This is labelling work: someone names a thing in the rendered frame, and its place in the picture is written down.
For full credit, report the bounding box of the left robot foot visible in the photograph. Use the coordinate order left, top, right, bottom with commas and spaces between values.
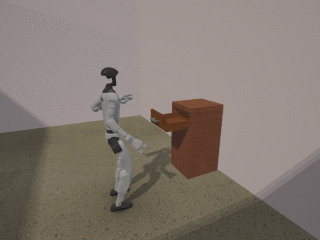
110, 188, 130, 196

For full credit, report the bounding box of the drawer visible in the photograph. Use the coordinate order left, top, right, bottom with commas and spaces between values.
151, 109, 190, 132

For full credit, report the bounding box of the robot right hand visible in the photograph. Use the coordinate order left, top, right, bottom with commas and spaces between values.
131, 138, 150, 155

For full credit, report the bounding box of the cabinet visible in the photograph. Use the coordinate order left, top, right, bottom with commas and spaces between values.
171, 98, 224, 179

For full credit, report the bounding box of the handle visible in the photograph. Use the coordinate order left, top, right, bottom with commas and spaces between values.
150, 117, 160, 123

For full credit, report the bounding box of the left robot upper arm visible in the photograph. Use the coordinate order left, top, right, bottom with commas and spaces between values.
91, 94, 102, 112

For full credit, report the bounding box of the right robot forearm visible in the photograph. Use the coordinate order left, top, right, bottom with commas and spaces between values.
108, 119, 134, 144

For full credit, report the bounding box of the right robot upper arm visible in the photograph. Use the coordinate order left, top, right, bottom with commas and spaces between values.
105, 93, 118, 127

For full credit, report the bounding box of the humanoid robot torso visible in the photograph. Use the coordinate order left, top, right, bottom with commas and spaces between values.
101, 90, 121, 145

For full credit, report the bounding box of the robot left hand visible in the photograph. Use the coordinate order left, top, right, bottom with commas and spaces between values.
119, 93, 133, 104

